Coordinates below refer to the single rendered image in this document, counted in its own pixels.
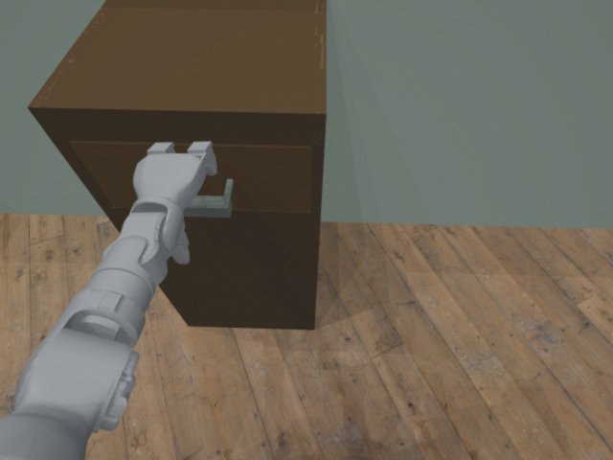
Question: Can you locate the robot left forearm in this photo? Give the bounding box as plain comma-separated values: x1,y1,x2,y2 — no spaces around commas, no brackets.
14,196,184,411

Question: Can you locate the robot left upper arm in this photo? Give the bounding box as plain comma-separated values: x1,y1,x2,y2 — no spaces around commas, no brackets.
0,328,140,460

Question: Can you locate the robot left hand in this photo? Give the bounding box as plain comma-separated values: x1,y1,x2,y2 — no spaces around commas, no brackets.
133,142,217,265

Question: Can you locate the handle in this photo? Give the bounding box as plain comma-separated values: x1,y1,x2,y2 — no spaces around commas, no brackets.
183,179,234,218

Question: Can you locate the cabinet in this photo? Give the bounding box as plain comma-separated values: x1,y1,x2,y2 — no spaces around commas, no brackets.
28,0,327,330

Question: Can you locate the drawer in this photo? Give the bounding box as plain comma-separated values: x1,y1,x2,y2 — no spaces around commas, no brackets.
69,140,310,211

